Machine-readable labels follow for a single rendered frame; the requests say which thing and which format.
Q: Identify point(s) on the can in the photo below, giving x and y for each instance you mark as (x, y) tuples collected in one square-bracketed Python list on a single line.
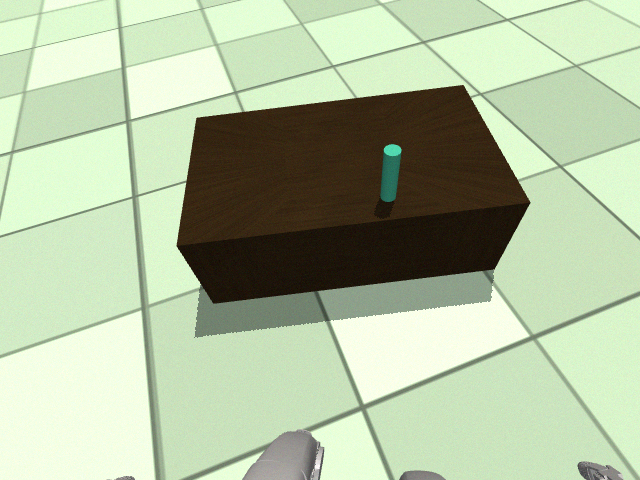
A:
[(390, 172)]

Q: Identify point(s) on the right robot hand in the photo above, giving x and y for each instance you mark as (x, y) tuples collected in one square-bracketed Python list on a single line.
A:
[(594, 471)]

